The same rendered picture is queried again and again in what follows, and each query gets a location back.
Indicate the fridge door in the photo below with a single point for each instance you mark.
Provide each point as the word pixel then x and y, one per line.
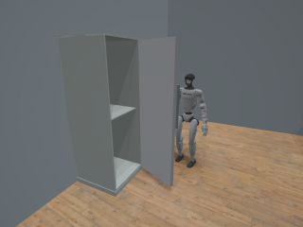
pixel 158 74

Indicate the robot right upper arm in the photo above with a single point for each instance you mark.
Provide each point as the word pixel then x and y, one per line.
pixel 180 93

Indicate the robot right shin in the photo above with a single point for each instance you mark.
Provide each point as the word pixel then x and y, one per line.
pixel 179 146

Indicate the handle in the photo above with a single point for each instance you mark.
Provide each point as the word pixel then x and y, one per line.
pixel 177 106

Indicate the left robot hand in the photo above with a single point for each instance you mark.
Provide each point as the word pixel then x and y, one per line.
pixel 204 129

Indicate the robot left forearm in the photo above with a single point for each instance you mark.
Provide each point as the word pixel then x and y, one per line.
pixel 204 116

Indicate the robot shin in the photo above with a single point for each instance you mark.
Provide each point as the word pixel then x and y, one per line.
pixel 192 150
pixel 179 146

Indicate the robot left shin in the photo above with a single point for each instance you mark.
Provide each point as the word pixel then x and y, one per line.
pixel 192 150

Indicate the robot left upper arm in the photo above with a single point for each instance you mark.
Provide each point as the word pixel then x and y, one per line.
pixel 200 95

